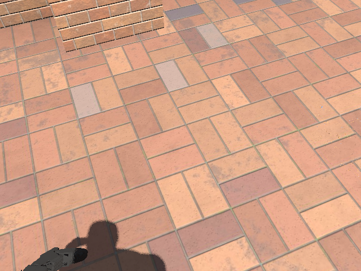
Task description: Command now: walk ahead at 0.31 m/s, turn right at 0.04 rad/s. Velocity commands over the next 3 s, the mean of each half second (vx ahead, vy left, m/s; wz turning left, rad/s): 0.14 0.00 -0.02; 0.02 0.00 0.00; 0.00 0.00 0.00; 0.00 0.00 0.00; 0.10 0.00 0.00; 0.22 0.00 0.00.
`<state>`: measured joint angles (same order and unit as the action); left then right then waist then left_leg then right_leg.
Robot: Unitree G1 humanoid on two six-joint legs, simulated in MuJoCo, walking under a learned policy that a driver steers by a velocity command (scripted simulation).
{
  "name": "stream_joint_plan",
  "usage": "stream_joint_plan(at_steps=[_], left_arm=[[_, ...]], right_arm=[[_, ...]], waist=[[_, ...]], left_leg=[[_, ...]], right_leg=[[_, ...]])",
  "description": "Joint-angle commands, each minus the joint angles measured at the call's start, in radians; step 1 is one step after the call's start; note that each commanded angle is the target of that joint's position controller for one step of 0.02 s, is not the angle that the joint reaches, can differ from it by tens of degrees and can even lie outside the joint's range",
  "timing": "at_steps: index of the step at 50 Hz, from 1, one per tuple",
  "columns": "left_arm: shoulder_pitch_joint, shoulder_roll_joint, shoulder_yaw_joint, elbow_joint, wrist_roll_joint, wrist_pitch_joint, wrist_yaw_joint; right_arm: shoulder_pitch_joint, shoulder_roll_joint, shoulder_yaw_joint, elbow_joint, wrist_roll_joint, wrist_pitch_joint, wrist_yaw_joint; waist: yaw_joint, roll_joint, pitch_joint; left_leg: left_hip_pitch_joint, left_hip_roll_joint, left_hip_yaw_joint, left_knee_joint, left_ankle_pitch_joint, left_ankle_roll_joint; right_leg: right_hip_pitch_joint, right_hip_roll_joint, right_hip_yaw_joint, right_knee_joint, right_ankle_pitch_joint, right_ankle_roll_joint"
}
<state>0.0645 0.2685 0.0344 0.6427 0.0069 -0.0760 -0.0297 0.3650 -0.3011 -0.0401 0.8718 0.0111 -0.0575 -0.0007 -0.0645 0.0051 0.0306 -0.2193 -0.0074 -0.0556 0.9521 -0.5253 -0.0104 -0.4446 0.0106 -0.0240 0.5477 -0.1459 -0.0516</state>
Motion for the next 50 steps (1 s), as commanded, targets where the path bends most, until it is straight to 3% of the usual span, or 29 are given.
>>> stream_joint_plan(at_steps=[1,2,5,8,11,14,16,17,18,19,20,21,23,29,36,50], left_arm=[[0.191,0.129,0.041,0.004,-0.004,0.003,0.003],[0.143,0.109,0.036,0.005,-0.005,0.003,0.0],[0.084,0.087,0.029,0.031,0.014,-0.009,0.001],[0.058,0.118,0.036,0.061,0.013,-0.003,0.015],[0.097,0.134,0.037,0.105,0.011,0.014,0.023],[0.098,0.125,0.03,0.139,0.004,0.026,0.022],[0.11,0.095,0.017,0.162,-0.007,0.03,0.022],[0.146,0.072,0.008,0.171,0.008,0.028,0.023],[0.254,0.071,0.01,0.193,0.02,0.023,0.021],[0.253,0.053,0.001,0.204,0.018,0.029,0.029],[0.19,0.074,0.003,0.201,0.015,0.041,0.035],[0.162,0.088,0.008,0.202,0.009,0.053,0.041],[0.164,0.091,0.009,0.21,0.01,0.07,0.047],[0.16,0.091,0.013,0.257,0.0,0.077,0.054],[0.156,0.085,0.015,0.314,0.0,0.088,0.061],[0.184,0.067,0.0,0.401,0.002,0.075,0.068]], right_arm=[[-0.026,-0.128,-0.024,-0.079,0.005,-0.023,-0.004],[-0.049,-0.119,-0.027,-0.084,-0.007,-0.012,-0.008],[-0.006,-0.053,-0.016,-0.067,-0.01,0.024,-0.017],[-0.061,-0.031,-0.005,-0.076,-0.021,0.033,-0.022],[-0.132,-0.051,-0.009,-0.082,-0.017,0.04,-0.02],[-0.178,-0.065,-0.016,-0.091,-0.019,0.047,-0.02],[-0.179,-0.074,-0.02,-0.087,-0.033,0.045,-0.022],[-0.185,-0.115,-0.027,-0.095,-0.038,0.043,-0.029],[-0.217,-0.171,-0.039,-0.099,-0.03,0.049,-0.036],[-0.247,-0.108,-0.029,-0.093,-0.02,0.057,-0.032],[-0.269,-0.062,-0.021,-0.094,-0.015,0.06,-0.024],[-0.27,-0.053,-0.016,-0.089,-0.02,0.059,-0.02],[-0.258,-0.068,-0.02,-0.065,-0.022,0.047,-0.014],[-0.264,-0.066,-0.019,-0.006,-0.014,0.038,-0.018],[-0.288,-0.06,-0.02,0.054,-0.013,0.049,-0.022],[-0.29,-0.046,-0.018,0.147,-0.014,0.066,-0.033]], waist=[[0.104,-0.062,-0.183],[0.078,-0.046,-0.137],[0.011,-0.091,-0.137],[0.013,-0.106,-0.139],[0.045,-0.096,-0.145],[0.049,-0.086,-0.112],[0.032,-0.057,-0.093],[0.052,-0.001,-0.103],[0.128,0.114,-0.121],[0.12,0.147,-0.131],[0.091,0.109,-0.086],[0.077,0.075,-0.069],[0.077,0.077,-0.062],[0.073,0.03,-0.093],[0.075,-0.001,-0.068],[0.069,0.002,-0.014]], left_leg=[[-0.442,0.067,-0.022,0.274,0.027,-0.015],[-0.411,0.09,-0.012,0.214,0.069,-0.024],[-0.225,0.103,-0.004,0.065,0.163,-0.051],[-0.148,0.092,0.013,-0.141,0.281,-0.055],[-0.102,0.079,0.014,-0.253,0.387,-0.048],[-0.06,0.074,0.009,-0.363,0.386,-0.022],[0.044,0.074,0.005,-0.534,0.529,0.01],[0.112,0.138,-0.06,-0.549,0.723,0.03],[0.176,0.19,-0.099,-0.5,0.792,0.082],[0.114,0.17,-0.091,-0.508,0.62,0.101],[0.055,0.13,-0.076,-0.52,0.515,0.082],[0.04,0.111,-0.06,-0.523,0.506,0.063],[0.046,0.096,-0.046,-0.509,0.564,0.051],[0.081,0.085,-0.031,-0.477,0.696,0.061],[0.073,0.069,-0.019,-0.49,0.639,0.065],[0.064,0.044,-0.003,-0.524,0.492,0.052]], right_leg=[[0.527,-0.312,0.344,-0.158,0.624,-0.213],[0.431,-0.279,0.284,-0.187,0.647,-0.2],[0.249,-0.231,0.169,-0.25,0.716,-0.197],[0.198,-0.201,0.093,-0.26,0.712,-0.185],[0.217,-0.206,0.096,-0.266,0.595,-0.173],[0.215,-0.214,0.129,-0.251,0.383,-0.16],[0.193,-0.162,0.129,-0.205,0.187,-0.098],[0.171,-0.114,0.11,-0.161,0.069,-0.049],[0.118,-0.043,0.07,-0.147,-0.086,-0.01],[0.169,-0.023,0.037,-0.167,-0.129,0.017],[0.19,-0.022,0.03,-0.171,-0.112,0.029],[0.186,-0.027,0.031,-0.161,-0.094,0.026],[0.202,-0.035,0.04,-0.158,-0.037,0.02],[0.265,-0.047,0.041,-0.137,0.098,0.027],[0.277,-0.049,0.034,-0.147,0.07,0.035],[0.229,-0.05,0.026,-0.179,-0.051,0.039]])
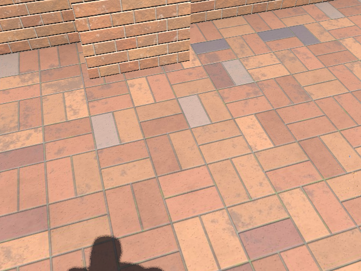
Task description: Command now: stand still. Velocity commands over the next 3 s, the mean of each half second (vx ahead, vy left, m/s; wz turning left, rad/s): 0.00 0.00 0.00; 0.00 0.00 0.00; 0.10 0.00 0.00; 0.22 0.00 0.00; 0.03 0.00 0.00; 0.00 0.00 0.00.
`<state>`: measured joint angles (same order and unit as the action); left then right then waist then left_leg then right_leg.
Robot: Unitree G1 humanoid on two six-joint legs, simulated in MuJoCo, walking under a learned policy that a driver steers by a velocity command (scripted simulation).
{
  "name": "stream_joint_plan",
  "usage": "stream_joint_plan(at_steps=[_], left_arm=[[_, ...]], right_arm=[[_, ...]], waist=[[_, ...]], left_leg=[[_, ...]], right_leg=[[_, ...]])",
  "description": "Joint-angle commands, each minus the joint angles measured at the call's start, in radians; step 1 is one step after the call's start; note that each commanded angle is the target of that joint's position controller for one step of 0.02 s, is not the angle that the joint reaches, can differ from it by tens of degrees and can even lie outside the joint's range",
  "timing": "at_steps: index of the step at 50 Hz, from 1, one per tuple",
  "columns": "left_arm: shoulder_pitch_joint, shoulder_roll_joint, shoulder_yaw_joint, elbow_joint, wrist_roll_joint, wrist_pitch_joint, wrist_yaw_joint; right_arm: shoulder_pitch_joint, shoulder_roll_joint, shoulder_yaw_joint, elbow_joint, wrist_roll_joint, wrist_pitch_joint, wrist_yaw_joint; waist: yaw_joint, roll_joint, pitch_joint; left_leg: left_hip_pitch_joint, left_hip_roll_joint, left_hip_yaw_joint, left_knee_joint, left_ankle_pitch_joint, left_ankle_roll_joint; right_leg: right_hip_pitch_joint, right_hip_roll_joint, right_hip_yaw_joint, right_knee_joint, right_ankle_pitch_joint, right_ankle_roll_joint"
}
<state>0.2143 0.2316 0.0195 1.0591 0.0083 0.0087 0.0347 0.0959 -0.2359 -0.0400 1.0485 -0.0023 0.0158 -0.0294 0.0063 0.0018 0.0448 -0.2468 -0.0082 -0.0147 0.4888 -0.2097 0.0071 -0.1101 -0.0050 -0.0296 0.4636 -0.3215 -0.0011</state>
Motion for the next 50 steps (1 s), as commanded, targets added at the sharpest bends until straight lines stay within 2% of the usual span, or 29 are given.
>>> stream_joint_plan(at_steps=[1,22,50], left_arm=[[0.038,0.102,0.014,-0.011,0.001,-0.01,0.004],[0.135,0.053,-0.002,0.045,-0.001,-0.025,0.008],[0.214,0.022,0.001,0.051,-0.005,-0.029,0.009]], right_arm=[[-0.02,-0.11,-0.018,-0.025,0.0,-0.006,-0.005],[0.04,-0.082,-0.007,0.037,0.002,-0.004,-0.011],[0.102,-0.059,-0.002,0.05,0.006,-0.005,-0.018]], waist=[[-0.002,0.006,-0.026],[-0.006,-0.003,-0.002],[-0.005,-0.005,0.005]], left_leg=[[0.09,0.044,-0.043,-0.063,0.167,0.034],[0.067,0.034,-0.04,-0.078,0.107,0.031],[0.067,0.032,-0.038,-0.066,0.153,0.033]], right_leg=[[-0.109,-0.034,0.031,-0.097,0.117,-0.011],[-0.14,-0.03,0.025,-0.114,0.07,-0.015],[-0.14,-0.028,0.023,-0.111,0.112,-0.018]])
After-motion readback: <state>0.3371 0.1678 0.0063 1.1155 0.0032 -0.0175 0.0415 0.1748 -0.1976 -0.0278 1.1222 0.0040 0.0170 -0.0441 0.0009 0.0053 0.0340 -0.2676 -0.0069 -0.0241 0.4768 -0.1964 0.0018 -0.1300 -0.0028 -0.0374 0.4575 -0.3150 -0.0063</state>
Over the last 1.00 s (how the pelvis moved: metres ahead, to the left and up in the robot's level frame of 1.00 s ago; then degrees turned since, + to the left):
0.13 0.02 0.01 0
